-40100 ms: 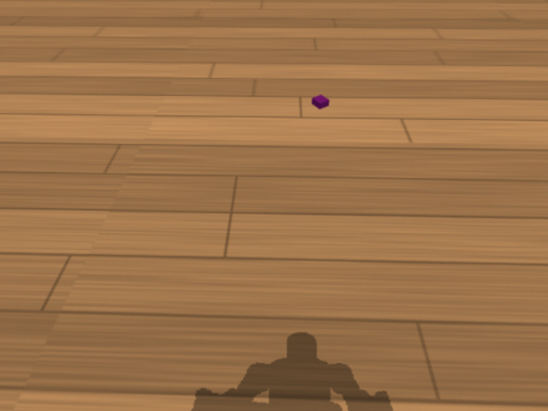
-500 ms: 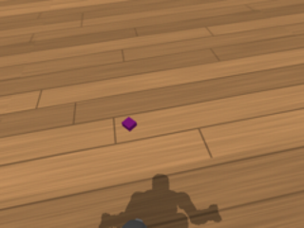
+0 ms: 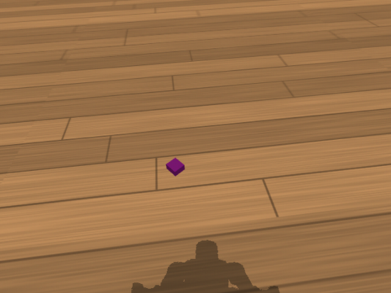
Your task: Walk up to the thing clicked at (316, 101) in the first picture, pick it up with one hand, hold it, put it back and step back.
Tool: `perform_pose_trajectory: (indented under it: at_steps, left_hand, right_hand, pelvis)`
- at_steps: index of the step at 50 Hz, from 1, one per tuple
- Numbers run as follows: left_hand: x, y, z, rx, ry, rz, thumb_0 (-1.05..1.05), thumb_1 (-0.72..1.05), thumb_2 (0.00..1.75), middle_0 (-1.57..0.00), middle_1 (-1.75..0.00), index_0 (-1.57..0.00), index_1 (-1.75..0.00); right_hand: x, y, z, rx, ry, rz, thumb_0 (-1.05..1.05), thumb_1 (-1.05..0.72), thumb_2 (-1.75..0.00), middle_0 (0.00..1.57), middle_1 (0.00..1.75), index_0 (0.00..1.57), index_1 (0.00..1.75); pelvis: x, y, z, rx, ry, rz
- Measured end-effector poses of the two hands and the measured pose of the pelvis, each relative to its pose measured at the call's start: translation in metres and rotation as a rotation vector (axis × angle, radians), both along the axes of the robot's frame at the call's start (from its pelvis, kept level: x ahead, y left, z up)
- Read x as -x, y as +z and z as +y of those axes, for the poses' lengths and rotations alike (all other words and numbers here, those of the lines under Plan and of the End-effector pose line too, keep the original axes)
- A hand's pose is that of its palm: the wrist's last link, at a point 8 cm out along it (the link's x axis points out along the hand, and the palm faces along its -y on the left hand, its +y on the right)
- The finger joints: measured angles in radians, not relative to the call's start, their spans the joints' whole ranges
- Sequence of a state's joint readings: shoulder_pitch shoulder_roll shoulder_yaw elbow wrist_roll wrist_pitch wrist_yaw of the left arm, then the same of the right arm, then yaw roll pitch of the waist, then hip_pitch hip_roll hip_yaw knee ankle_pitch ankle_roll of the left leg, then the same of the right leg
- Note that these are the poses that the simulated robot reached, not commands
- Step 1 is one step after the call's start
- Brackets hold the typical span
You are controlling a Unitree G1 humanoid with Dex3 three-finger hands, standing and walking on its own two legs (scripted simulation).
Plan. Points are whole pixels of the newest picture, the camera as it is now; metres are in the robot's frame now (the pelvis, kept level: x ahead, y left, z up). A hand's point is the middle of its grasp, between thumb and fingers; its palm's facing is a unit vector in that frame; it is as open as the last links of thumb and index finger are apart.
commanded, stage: step back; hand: left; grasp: from above
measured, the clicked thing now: (175, 166) +1.04 +0.20 -0.74
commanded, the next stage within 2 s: stand in 0.50 s
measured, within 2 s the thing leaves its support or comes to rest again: neither
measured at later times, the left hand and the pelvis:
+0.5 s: hand out of the picture +0.14 +0.28 -0.15, palm faces +0.02 -0.93 -0.35, open 7.4 cm; pelvis +0.04 +0.02 +0.01, yaw +0 degrees
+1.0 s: hand out of the picture +0.10 +0.27 -0.14, palm faces -0.02 -0.94 -0.33, open 7.4 cm; pelvis +0.02 +0.02 +0.02, yaw +0 degrees
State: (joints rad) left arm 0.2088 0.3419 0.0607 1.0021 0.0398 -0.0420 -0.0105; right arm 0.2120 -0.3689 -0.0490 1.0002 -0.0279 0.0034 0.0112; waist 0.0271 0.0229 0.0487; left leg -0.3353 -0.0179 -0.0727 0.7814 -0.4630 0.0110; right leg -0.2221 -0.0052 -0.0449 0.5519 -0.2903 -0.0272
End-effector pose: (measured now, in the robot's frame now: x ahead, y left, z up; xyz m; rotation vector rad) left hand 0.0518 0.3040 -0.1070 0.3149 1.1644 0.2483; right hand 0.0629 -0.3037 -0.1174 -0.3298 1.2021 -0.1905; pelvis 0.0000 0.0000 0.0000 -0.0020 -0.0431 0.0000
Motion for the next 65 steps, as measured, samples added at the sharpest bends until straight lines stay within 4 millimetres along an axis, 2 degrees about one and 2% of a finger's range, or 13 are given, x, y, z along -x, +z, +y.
perform_pose_trajectory:
  at_steps: [4,10,20,27,36,54,65]
  left_hand:
    - [-0.007,-0.006,0.009,0.012,0.012,0.010,0.01,0.90,0.90,-0.21,-0.30,-0.21,-0.30]
    - [-0.027,-0.012,0.017,0.027,0.012,0.032,0.01,0.90,0.90,-0.21,-0.30,-0.21,-0.30]
    - [-0.066,-0.005,0.020,0.019,-0.010,0.000,0.01,0.90,0.90,-0.21,-0.30,-0.20,-0.30]
    - [-0.082,0.000,0.022,0.017,-0.022,-0.017,0.00,0.90,0.90,-0.21,-0.30,-0.20,-0.30]
    - [-0.075,0.002,0.013,0.036,-0.036,0.012,0.00,0.90,0.90,-0.21,-0.30,-0.20,-0.30]
    - [-0.031,0.002,0.011,0.037,-0.028,0.067,0.00,0.90,0.90,-0.21,-0.30,-0.20,-0.30]
    - [-0.015,0.001,0.011,0.032,-0.023,0.100,0.00,0.90,0.90,-0.21,-0.30,-0.20,-0.30]
  right_hand:
    - [-0.015,0.002,0.003,0.023,0.019,-0.006,0.00,-0.90,-0.90,0.20,0.30,0.20,0.30]
    - [-0.034,0.006,0.018,0.019,0.011,-0.017,0.00,-0.91,-0.90,0.20,0.30,0.20,0.30]
    - [-0.079,0.010,0.038,-0.017,0.016,-0.071,0.00,-0.90,-0.90,0.20,0.30,0.20,0.30]
    - [-0.091,0.014,0.042,-0.021,0.016,-0.086,0.00,-0.90,-0.90,0.20,0.30,0.20,0.30]
    - [-0.076,0.018,0.037,-0.017,0.004,-0.062,0.00,-0.90,-0.90,0.20,0.30,0.20,0.30]
    - [-0.022,0.014,0.027,-0.016,-0.022,0.017,0.00,-0.90,-0.90,0.20,0.30,0.20,0.30]
    - [-0.005,0.010,0.025,-0.019,-0.024,0.058,0.00,-0.90,-0.90,0.20,0.30,0.20,0.30]
  pelvis:
    - [-0.008,-0.002,0.009,-0.004,0.020,0.003]
    - [-0.021,-0.002,0.016,-0.003,0.005,0.005]
    - [-0.036,0.004,0.020,0.007,0.001,0.012]
    - [-0.038,0.007,0.023,0.002,-0.004,0.009]
    - [-0.034,0.014,0.023,0.000,-0.005,-0.003]
    - [-0.014,0.016,0.018,0.001,-0.001,-0.013]
    - [-0.011,0.015,0.017,0.002,0.003,-0.003]
